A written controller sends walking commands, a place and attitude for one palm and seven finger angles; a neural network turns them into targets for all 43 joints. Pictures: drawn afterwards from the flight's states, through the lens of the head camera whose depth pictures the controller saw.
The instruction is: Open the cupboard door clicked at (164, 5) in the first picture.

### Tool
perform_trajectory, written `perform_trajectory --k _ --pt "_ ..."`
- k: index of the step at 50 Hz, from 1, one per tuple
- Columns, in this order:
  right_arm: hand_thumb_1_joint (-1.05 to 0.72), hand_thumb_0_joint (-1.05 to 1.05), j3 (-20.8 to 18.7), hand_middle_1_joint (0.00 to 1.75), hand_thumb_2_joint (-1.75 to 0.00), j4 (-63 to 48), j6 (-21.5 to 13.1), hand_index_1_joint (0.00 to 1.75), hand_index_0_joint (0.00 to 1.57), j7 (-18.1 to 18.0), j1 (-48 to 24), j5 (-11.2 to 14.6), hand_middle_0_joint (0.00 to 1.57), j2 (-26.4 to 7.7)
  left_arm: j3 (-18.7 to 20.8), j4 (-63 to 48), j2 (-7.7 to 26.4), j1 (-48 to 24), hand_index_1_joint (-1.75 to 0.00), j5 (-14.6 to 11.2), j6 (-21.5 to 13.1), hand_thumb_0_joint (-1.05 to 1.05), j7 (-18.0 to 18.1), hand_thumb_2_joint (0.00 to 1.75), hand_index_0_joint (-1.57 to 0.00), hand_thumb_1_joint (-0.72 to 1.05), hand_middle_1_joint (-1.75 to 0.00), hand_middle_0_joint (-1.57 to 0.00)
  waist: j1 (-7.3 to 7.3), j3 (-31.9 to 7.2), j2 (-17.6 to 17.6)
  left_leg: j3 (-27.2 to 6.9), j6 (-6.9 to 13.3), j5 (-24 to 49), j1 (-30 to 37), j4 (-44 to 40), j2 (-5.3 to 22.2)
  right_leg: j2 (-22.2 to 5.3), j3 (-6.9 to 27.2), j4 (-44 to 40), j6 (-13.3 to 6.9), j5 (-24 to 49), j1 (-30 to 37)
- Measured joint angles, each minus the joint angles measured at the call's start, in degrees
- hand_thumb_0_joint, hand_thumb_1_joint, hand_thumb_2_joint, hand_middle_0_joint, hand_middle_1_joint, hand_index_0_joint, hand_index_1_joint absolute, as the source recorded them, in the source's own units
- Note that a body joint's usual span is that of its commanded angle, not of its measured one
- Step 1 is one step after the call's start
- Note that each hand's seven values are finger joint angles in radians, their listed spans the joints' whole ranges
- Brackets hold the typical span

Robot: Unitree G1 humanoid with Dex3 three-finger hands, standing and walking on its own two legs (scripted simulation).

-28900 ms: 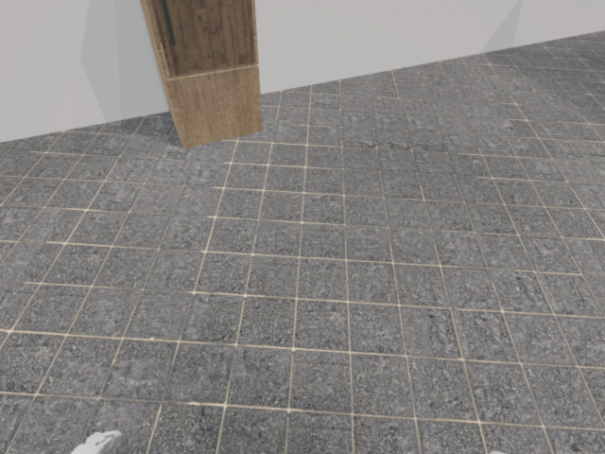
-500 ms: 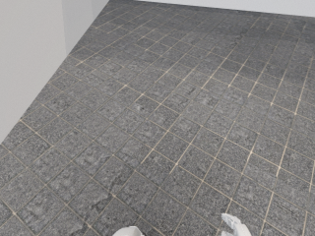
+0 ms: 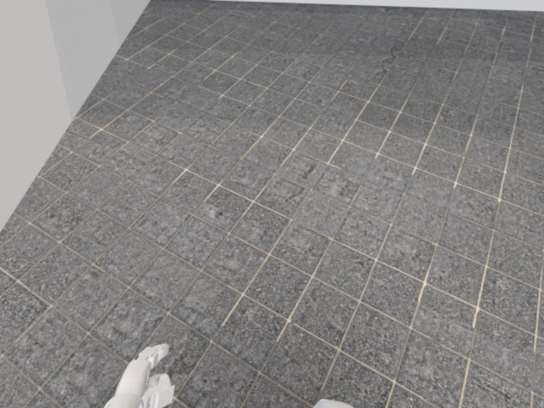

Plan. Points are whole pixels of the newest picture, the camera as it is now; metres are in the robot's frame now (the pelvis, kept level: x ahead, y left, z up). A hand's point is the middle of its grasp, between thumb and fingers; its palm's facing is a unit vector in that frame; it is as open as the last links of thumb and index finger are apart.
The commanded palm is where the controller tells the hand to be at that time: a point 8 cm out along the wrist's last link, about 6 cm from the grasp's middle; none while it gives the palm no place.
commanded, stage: turn to face it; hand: left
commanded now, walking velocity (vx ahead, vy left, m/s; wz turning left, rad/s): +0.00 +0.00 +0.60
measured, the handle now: out of the picture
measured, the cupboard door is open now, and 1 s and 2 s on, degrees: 41 41 41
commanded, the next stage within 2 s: none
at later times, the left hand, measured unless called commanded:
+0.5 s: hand out of the picture +0.04 +0.26 -0.16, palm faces +0.34 -0.90 -0.28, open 7.3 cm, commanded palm none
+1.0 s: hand out of the picture +0.01 +0.14 -0.15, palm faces +0.60 -0.75 -0.26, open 7.3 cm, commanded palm none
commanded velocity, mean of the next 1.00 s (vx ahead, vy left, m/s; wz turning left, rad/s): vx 0.00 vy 0.00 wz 0.60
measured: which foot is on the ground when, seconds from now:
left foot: up 0.00-0.28, down 0.30-0.70, up 0.72-1.00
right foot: down 0.00-0.30, up 0.32-0.68, down 0.70-1.00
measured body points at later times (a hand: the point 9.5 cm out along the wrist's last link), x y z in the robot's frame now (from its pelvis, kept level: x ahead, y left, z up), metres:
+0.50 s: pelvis +0.04 +0.02 +0.00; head +0.08 +0.05 +0.45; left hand +0.02 +0.31 -0.14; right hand +0.21 -0.20 -0.12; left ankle +0.03 +0.13 -0.73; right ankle +0.05 -0.13 -0.64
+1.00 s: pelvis +0.08 -0.05 +0.01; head +0.14 -0.02 +0.46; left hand -0.02 +0.18 -0.13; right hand +0.32 -0.19 -0.14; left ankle -0.01 +0.07 -0.68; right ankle +0.11 -0.13 -0.73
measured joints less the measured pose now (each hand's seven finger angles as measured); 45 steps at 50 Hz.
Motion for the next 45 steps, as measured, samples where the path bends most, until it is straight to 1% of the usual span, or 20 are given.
perform_trajectory --k 2,5,10,13,15,16,18,20,21,23,28,33,34,35,36,38,40,41,43,45 --pt "-0.91 0.01 -0.41 0.3 -0.9 -1.01 0.98 0.3 0.2 0.27 -2.15 0.07 0.2 -0.04 -0.29 -0.59 -0.84 0.32 -0.3 -0.15 0.45 0.0 0.55 0.9 -0.2 0.91 -0.3 -0.2 0.13 0.41 -0.31 0.31 -0.76 -0.01 -5.06 10.51 0.57 -0.87 -1.52 -1.12 0.01 0.06 2.06" --pt "-0.91 0.01 -1.03 0.3 -0.9 -3.39 2.16 0.3 0.2 0.98 -5.89 -0.26 0.2 -0.78 -0.38 -0.49 -1.77 2.18 -0.3 -0.12 1.37 0.0 0.86 0.9 -0.2 0.91 -0.3 -0.2 0.49 -0.33 -0.9 1.08 -1.54 3.76 -10.45 14.83 2.44 -1.79 -3.7 -3.75 0.17 0.35 4.6" --pt "-0.91 0.0 -2.11 0.3 -0.9 -7.83 2.29 0.3 0.2 1.8 -11.33 -0.61 0.2 -2.71 1.1 -0.02 -1.5 5.04 -0.3 0.0 2.16 -0.02 1.02 0.9 -0.2 0.93 -0.3 -0.2 1.74 -1.38 -2.03 2.63 -2.01 7.66 -11.91 4.6 4.56 -3.59 -7.6 -4.22 1.12 -0.77 6.48" --pt "-0.92 0.0 -2.61 0.3 -0.9 -9.96 2.16 0.3 0.2 2.1 -13.94 -0.77 0.19 -4.12 1.84 -0.15 0.12 6.09 -0.3 0.53 2.6 -0.02 0.66 0.9 -0.2 0.93 -0.3 -0.2 3.17 -1.22 -2.8 3.8 -1.69 9.26 -9.3 -4.3 4.57 -5.15 -9.76 -1.12 2.06 -3.06 6.29" --pt "-0.91 0.0 -2.81 0.3 -0.9 -11.78 1.6 0.3 0.2 2.36 -14.73 -0.97 0.19 -5.59 2.28 -0.32 1.14 7.48 -0.3 0.43 3.18 -0.02 0.37 0.9 -0.2 0.93 -0.3 -0.2 3.7 -1.58 -2.57 3.94 -1.06 14.59 -5.91 -12.63 4.2 -6.35 -11.0 3.21 3.06 -5.75 5.15" --pt "-0.91 0.0 -3.07 0.3 -0.9 -12.45 1.09 0.3 0.2 2.35 -15.16 -1.16 0.19 -6.08 2.5 -0.25 1.82 7.95 -0.3 0.23 3.75 -0.02 0.23 0.9 -0.2 0.93 -0.3 -0.2 3.64 -1.87 -2.58 3.41 0.11 15.35 -6.69 -12.57 3.69 -6.66 -10.03 7.39 4.18 -9.73 3.22" --pt "-0.91 0.0 -2.84 0.3 -0.9 -13.29 0.48 0.3 0.2 2.09 -16.21 -1.48 0.19 -6.23 2.97 0.04 3.6 8.23 -0.3 0.22 5.36 -0.01 0.21 0.9 -0.2 0.92 -0.3 -0.2 4.05 -1.41 -3.28 2.9 2.3 13.6 -8.11 -10.23 2.77 -4.99 -3.46 18.5 5.14 -15.52 -1.96" --pt "-0.91 0.0 -2.39 0.3 -0.9 -13.9 0.19 0.3 0.2 1.7 -16.22 -1.65 0.19 -6.19 3.52 0.43 4.89 8.2 -0.3 0.44 6.18 -0.01 0.13 0.9 -0.2 0.92 -0.3 -0.2 4.28 -1.29 -3.26 1.91 2.97 13.65 -7.99 -11.6 2.15 -3.04 0.91 27.13 5.55 -14.26 -6.17" --pt "-0.91 0.0 -2.17 0.3 -0.9 -14.03 0.17 0.3 0.2 1.46 -16.08 -1.63 0.19 -6.2 3.67 0.51 5.32 8.07 -0.3 0.5 6.29 0.0 0.0 0.9 -0.2 0.92 -0.3 -0.2 4.45 -1.2 -3.05 1.28 2.64 14.54 -7.6 -13.13 1.82 -2.4 2.4 29.85 5.81 -12.24 -7.72" --pt "-0.91 0.0 -1.76 0.3 -0.9 -13.91 0.22 0.3 0.2 1.15 -15.91 -1.52 0.2 -6.22 3.73 0.24 5.87 7.98 -0.3 0.51 6.09 0.0 -0.28 0.9 -0.2 0.92 -0.3 -0.2 4.9 -0.92 -2.53 0.2 2.47 16.59 -6.45 -16.63 1.08 -1.74 4.64 32.06 6.38 -8.53 -9.6" --pt "-0.91 0.0 -1.21 0.3 -0.9 -13.26 0.61 0.3 0.2 1.34 -15.54 -1.34 0.2 -6.09 3.15 -0.85 6.03 8.35 -0.3 0.07 5.61 0.0 -0.35 0.9 -0.2 0.92 -0.3 -0.2 5.46 -0.61 -0.62 -2.64 1.9 19.95 -4.11 -22.61 0.07 -0.85 7.14 24.96 7.14 -6.91 -8.48" --pt "-0.91 0.0 -1.64 0.3 -0.9 -12.95 1.8 0.3 0.2 1.86 -15.68 -1.36 0.2 -6.19 2.21 -1.85 4.97 8.06 -0.3 -0.41 5.22 0.0 -0.25 0.9 -0.2 0.92 -0.3 -0.2 4.79 -0.15 1.59 -6.29 -0.08 20.03 -4.61 -21.97 -0.44 0.82 6.86 8.17 6.56 -6.98 -1.65" --pt "-0.91 0.0 -1.82 0.3 -0.9 -12.97 2.13 0.3 0.2 1.9 -15.62 -1.19 0.2 -6.27 1.99 -2.25 4.77 8.23 -0.3 -0.45 4.8 0.0 -0.3 0.9 -0.2 0.91 -0.3 -0.2 4.73 -0.23 1.83 -7.02 -0.62 19.52 -5.28 -20.76 -0.75 1.05 6.51 2.98 6.32 -4.77 0.65" --pt "-0.91 0.0 -2.07 0.3 -0.9 -13.05 2.47 0.3 0.2 1.97 -15.51 -0.9 0.2 -6.33 1.83 -2.72 4.65 8.6 -0.3 -0.24 4.18 0.0 -0.25 0.9 -0.2 0.91 -0.3 -0.2 4.86 -0.54 1.63 -7.21 -0.58 17.6 -6.57 -18.44 -1.26 0.73 6.5 -1.3 5.18 -3.73 2.28" --pt "-0.91 0.0 -2.52 0.3 -0.9 -12.7 2.85 0.3 0.2 2.0 -15.99 -0.72 0.2 -6.81 1.62 -2.67 3.84 8.47 -0.3 0.04 3.79 0.0 -0.04 0.9 -0.2 0.91 -0.3 -0.2 4.99 -0.06 2.49 -7.57 -0.66 12.41 -8.17 -13.81 -1.32 0.92 5.75 -0.49 3.7 -3.71 2.11" --pt "-0.91 0.01 -3.24 0.3 -0.9 -12.2 3.61 0.3 0.2 2.23 -16.59 -0.76 0.2 -7.79 0.8 -2.63 2.17 8.6 -0.3 0.25 3.62 0.0 0.21 0.9 -0.2 0.91 -0.3 -0.2 4.59 0.81 3.47 -6.74 -0.6 6.1 -11.81 -1.02 -2.07 0.21 3.77 0.21 1.63 -3.9 3.04" --pt "-0.91 0.01 -3.59 0.3 -0.9 -11.75 3.99 0.3 0.2 2.54 -17.15 -0.9 0.2 -8.28 0.33 -2.64 0.86 9.39 -0.3 0.2 3.57 0.0 0.41 0.9 -0.2 0.91 -0.3 -0.2 4.47 1.13 3.2 -4.47 -1.22 6.12 -14.22 8.97 -1.82 -0.77 2.44 -1.54 0.92 -3.29 4.63" --pt "-0.91 0.01 -3.65 0.3 -0.9 -11.64 4.06 0.3 0.2 2.7 -17.41 -0.88 0.2 -8.32 0.16 -2.53 0.4 9.77 -0.3 0.18 3.54 0.0 0.48 0.9 -0.2 0.91 -0.3 -0.2 4.36 1.23 2.76 -3.45 -1.62 6.7 -14.64 11.56 -1.45 -1.24 1.88 -2.61 0.8 -2.87 5.4" --pt "-0.91 0.01 -3.62 0.3 -0.9 -11.65 4.09 0.3 0.2 2.93 -17.76 -0.77 0.2 -8.12 -0.05 -2.31 -0.28 10.39 -0.3 0.22 3.44 0.0 0.54 0.9 -0.2 0.91 -0.3 -0.2 4.08 1.35 1.6 -1.84 -2.34 7.49 -14.07 11.88 -0.62 -2.18 0.57 -4.55 0.67 -2.2 6.77" --pt "-0.91 0.01 -3.44 0.3 -0.9 -11.7 4.1 0.3 0.2 3.06 -18.06 -0.66 0.2 -7.82 -0.2 -2.19 -0.72 10.83 -0.3 0.26 3.22 0.0 0.47 0.9 -0.2 0.91 -0.3 -0.2 4.07 1.42 0.48 -0.65 -2.82 7.66 -12.32 8.03 0.15 -2.97 -0.93 -5.71 0.59 -2.0 7.74"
